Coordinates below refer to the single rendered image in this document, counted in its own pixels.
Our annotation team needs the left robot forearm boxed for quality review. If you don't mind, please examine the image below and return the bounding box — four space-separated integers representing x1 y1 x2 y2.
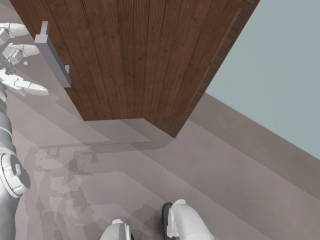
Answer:
0 87 17 156

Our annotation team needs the robot right thigh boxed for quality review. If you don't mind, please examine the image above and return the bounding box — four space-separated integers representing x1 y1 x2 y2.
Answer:
168 204 214 240

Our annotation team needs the right robot foot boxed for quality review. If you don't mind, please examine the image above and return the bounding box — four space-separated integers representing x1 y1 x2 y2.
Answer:
161 202 176 240

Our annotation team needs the cupboard door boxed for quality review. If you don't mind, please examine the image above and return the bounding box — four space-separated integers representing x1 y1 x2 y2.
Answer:
9 0 242 121

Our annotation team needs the left robot upper arm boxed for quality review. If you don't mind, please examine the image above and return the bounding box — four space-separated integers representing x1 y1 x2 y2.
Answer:
0 153 31 240

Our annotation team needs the handle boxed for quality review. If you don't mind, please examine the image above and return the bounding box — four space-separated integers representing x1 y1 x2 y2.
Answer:
34 21 72 88

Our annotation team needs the left robot hand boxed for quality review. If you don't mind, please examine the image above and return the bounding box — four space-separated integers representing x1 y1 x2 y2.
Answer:
0 22 50 97

